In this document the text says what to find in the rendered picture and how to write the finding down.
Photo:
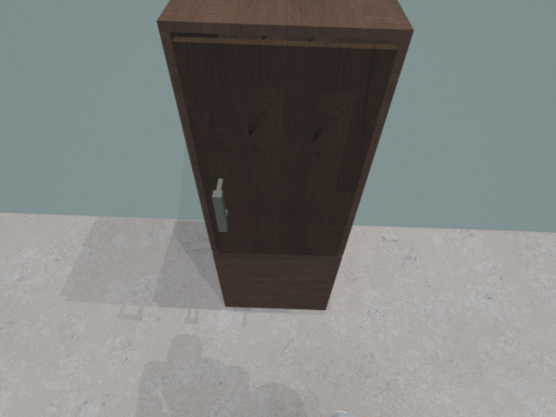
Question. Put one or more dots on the handle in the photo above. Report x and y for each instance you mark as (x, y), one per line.
(221, 213)

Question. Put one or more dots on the cupboard door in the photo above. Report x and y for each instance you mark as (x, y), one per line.
(287, 125)

